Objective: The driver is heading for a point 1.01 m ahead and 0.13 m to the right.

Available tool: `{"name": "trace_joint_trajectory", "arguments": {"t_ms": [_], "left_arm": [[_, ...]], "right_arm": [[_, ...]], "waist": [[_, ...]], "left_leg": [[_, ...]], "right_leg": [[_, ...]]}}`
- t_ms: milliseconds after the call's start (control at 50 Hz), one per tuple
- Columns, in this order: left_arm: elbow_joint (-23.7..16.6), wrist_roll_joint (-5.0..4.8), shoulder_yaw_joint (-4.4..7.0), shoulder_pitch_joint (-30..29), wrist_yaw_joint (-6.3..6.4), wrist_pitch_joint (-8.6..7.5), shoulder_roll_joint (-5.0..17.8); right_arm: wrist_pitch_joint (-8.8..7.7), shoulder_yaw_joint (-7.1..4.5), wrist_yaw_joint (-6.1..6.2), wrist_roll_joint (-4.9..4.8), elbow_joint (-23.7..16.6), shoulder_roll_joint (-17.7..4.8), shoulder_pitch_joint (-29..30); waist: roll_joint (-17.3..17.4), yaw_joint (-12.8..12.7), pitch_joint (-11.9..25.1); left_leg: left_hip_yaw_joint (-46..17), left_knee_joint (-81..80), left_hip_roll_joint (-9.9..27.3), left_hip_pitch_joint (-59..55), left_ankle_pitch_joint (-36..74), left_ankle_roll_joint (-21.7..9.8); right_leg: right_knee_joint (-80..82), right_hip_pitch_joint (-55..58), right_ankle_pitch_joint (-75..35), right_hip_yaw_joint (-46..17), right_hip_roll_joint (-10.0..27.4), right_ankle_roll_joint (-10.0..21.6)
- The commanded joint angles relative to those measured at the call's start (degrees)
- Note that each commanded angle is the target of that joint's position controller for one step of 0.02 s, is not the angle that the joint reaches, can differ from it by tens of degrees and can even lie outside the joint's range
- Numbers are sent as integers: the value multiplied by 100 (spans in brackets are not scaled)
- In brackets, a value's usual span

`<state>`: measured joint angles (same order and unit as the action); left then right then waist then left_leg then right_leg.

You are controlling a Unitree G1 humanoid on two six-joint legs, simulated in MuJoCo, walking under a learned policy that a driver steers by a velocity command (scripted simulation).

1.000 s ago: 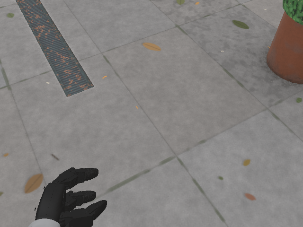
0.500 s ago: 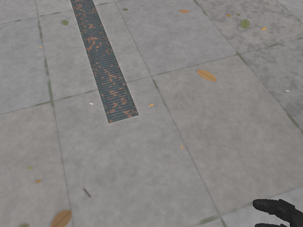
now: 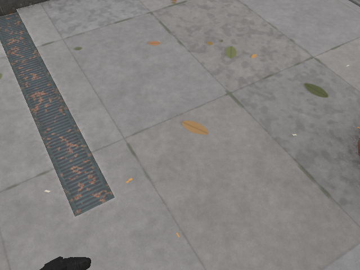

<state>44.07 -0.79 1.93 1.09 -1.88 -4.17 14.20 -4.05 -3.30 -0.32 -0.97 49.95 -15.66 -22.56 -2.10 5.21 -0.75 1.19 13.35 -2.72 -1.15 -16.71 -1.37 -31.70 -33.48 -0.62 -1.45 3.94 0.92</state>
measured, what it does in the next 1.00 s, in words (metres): walks ahead: right foot, then left foot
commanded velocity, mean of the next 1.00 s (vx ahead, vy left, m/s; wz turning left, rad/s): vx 0.50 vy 0.00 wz -0.03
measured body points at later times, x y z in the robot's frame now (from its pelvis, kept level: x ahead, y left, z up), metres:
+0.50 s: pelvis +0.25 -0.04 +0.01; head +0.27 -0.05 +0.46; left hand +0.25 +0.24 -0.12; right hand +0.45 -0.28 -0.09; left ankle +0.43 +0.13 -0.69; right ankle +0.16 -0.13 -0.74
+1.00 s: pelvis +0.51 +0.02 +0.01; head +0.53 +0.02 +0.46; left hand +0.68 +0.27 -0.10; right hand +0.53 -0.26 -0.12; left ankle +0.46 +0.11 -0.74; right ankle +0.68 -0.17 -0.67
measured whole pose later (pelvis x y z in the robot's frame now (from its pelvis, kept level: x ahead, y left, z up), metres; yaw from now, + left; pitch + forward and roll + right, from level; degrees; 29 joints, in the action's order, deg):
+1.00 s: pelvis +0.51 +0.02 +0.01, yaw -3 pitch +1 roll +2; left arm 47.3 -1.0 3.4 8.1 -0.6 -3.1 16.1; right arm -5.1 -3.0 -0.5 0.7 50.2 -15.0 -18.7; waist -2.5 3.1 -0.5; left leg 5.5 11.2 -3.4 1.4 -11.1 -3.1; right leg -43.7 -39.9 -2.2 -3.4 6.6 0.0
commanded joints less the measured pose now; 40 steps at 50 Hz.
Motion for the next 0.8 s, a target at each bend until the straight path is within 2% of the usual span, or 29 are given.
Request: {"name": "trace_joint_trajectory", "arguments": {"t_ms": [20, 40, 60, 80, 100, 120, 140, 160, 180, 200, 240, 260, 340, 420, 480, 520, 580, 600, 620, 640, 660, 680, 700, 720, 740, 760, 800], "left_arm": [[-473, -4, 162, -273, -62, -147, 649], [-338, 23, 236, 206, -48, -154, 768], [-75, 47, 371, 1092, -3, -153, 1040], [100, 103, 486, 2174, 55, -140, 1517], [185, 91, 528, 2310, 16, -108, 1771], [104, 6, 386, 2179, 6, -106, 1223], [26, 4, 311, 1774, 22, -110, 1013], [-47, 42, 267, 1387, 17, -109, 911], [-74, 74, 228, 1155, 1, -114, 764], [-73, 129, 197, 1066, -4, -136, 685], [-7, 109, 211, 1093, -4, -197, 705], [40, 99, 228, 1138, 13, -215, 772], [232, 82, 259, 1468, 124, -174, 915], [422, 24, 256, 1829, 166, -126, 992], [585, 1, 262, 2143, 172, -55, 1043], [670, -12, 276, 2265, 187, 12, 1078], [721, -39, 322, 2190, 227, 83, 1181], [704, -45, 339, 2073, 236, 102, 1240], [679, -41, 320, 1966, 243, 127, 1197], [568, 31, 245, 1923, 254, 116, 1026], [438, 75, 53, 2513, 215, -1, 408], [529, 34, 66, 2463, 173, -132, 533], [397, -125, 206, 1997, 133, -199, 1015], [295, -160, 205, 1612, 134, -218, 1006], [255, -85, 215, 1410, 157, -197, 932], [283, -30, 248, 1469, 181, -130, 878], [362, -7, 222, 1695, 198, 4, 637]], "right_arm": [[22, -244, 64, -32, -194, -1032, 51], [52, -239, 73, -41, -210, -1047, 151], [71, -177, 87, -5, -235, -892, 134], [60, -43, 110, 149, -419, -601, 94], [-61, 106, 65, 71, -444, -39, -586], [-149, -27, 41, -26, -384, -671, -217], [-198, -92, 17, -114, -531, -874, 283], [-193, -88, 43, -80, -566, -813, 542], [-162, -113, 61, 1, -597, -759, 677], [-106, -120, 55, 15, -587, -672, 576], [-7, -103, 62, 20, -550, -493, 456], [24, -105, 72, 36, -581, -472, 544], [27, -93, 73, 82, -788, -401, 1241], [-21, -28, -7, 51, -980, -263, 1961], [-62, 8, -100, 7, -1182, -250, 2482], [-100, 24, -175, -15, -1312, -258, 2715], [-150, -10, -248, -11, -1344, -406, 2538], [-160, -66, -240, 7, -1257, -523, 2178], [-161, -180, -204, 32, -1020, -717, 1422], [-153, -302, -141, 78, -769, -1046, 406], [-115, -441, -101, 171, -681, -1628, -210], [-85, -326, -111, 96, -637, -1228, -324], [-80, -224, -103, 67, -687, -962, 91], [-71, -174, -95, 63, -764, -820, 510], [-78, -127, -121, 94, -781, -664, 824], [-115, -80, -139, 137, -801, -517, 1011], [-182, -91, -162, 134, -750, -526, 1081]], "waist": [[740, -324, -139], [722, -603, 137], [584, -952, 731], [-228, -1277, 1656], [-1706, -903, 2183], [-980, -1108, 1805], [-652, -1039, 1078], [-181, -863, 697], [-118, -732, 405], [-279, -566, 366], [-307, -450, 324], [-255, -435, 240], [-103, -584, 14], [-122, -842, -163], [-97, -1035, -320], [-129, -1075, -391], [-280, -856, -257], [-340, -626, -34], [-262, -234, 428], [-8, 158, 1192], [1295, 61, 2058], [1614, 127, 2410], [1193, 89, 1499], [837, -67, 898], [570, -230, 451], [658, -429, 282], [764, -613, 238]], "left_leg": [[-841, 190, 1748, -94, 2592, -813], [-669, 748, 1571, -43, 3434, -706], [-427, 1795, 1256, 343, 3761, -548], [-98, 3720, 831, 1553, 2052, -301], [-280, 5313, -91, 3684, -1551, -4], [-841, 5922, 225, 4310, -1666, -35], [-718, 5916, 490, 4561, -1122, -104], [-569, 5660, 760, 4333, -598, -88], [-520, 5355, 902, 4144, -287, -47], [-557, 5208, 1019, 3821, -61, -30], [-500, 4971, 1057, 3592, 158, 48], [-482, 4812, 1072, 3680, 335, 99], [-456, 3756, 1087, 4158, 1385, 239], [-304, 2625, 924, 4011, 2142, 224], [-215, 2117, 809, 4081, 2069, 182], [-188, 1865, 736, 4118, 1799, 97], [-105, 1574, 579, 3602, 1254, -135], [39, 1465, 413, 2995, 1169, -243], [191, 1304, 239, 1909, 1325, -400], [-310, 1576, 745, 208, 1655, -682], [-2755, 1411, 2227, -2104, 1075, -1547], [-4206, 615, 2591, -2319, 566, -1782], [-3492, 484, 2392, -1603, 195, -1503], [-2739, 345, 2157, -727, 353, -1322], [-2226, 115, 1911, 78, 703, -1235], [-1853, -86, 1701, 602, 997, -1141], [-1490, -391, 1558, 1097, 1338, -1192]], "right_leg": [[296, 318, 500, 103, -114, 210], [485, 1052, 524, 283, -289, 327], [440, 2358, 368, 241, -253, 516], [280, 4098, -74, -1115, 929, 936], [1004, 5591, 1073, -3596, 1889, 1765], [1320, 5297, 1812, -3674, 1744, 1596], [1423, 4560, 1691, -2871, 1568, 1363], [1560, 3793, 1215, -2304, 1327, 1233], [1743, 3208, 809, -1914, 1129, 1198], [1907, 2853, 583, -1666, 1002, 1173], [2179, 2518, 272, -1331, 893, 1250], [2284, 2446, 136, -1183, 876, 1283], [2436, 2636, -276, -754, 790, 1203], [2448, 2827, -167, -423, 679, 1051], [2291, 3245, -128, -430, 831, 1060], [2109, 3564, -288, -478, 980, 1037], [1679, 3855, -1092, -507, 1121, 898], [1289, 3835, -1941, -416, 1046, 823], [455, 3644, -2673, -197, 788, 690], [-878, 2733, -2049, 16, 512, 501], [-3145, 357, 483, 332, -407, 58], [-4018, -488, 3336, -431, -647, 42], [-4393, -983, 3114, -531, -289, 110], [-4195, -965, 2595, -336, 16, 147], [-3822, -775, 2208, -229, 200, 119], [-3515, -423, 1916, -264, 364, 103], [-3252, -14, 1635, -222, 421, 12]]}}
